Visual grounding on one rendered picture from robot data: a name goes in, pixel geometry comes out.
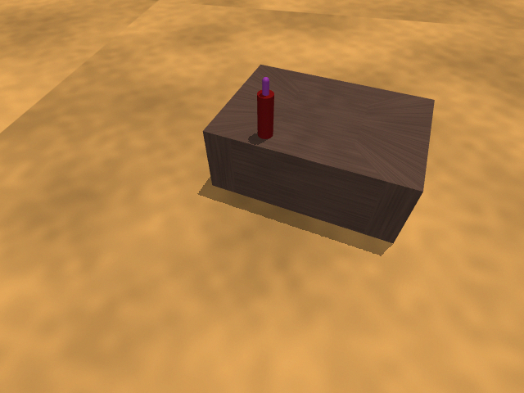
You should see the bottle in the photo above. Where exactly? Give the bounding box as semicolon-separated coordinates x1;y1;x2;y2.
257;77;274;139

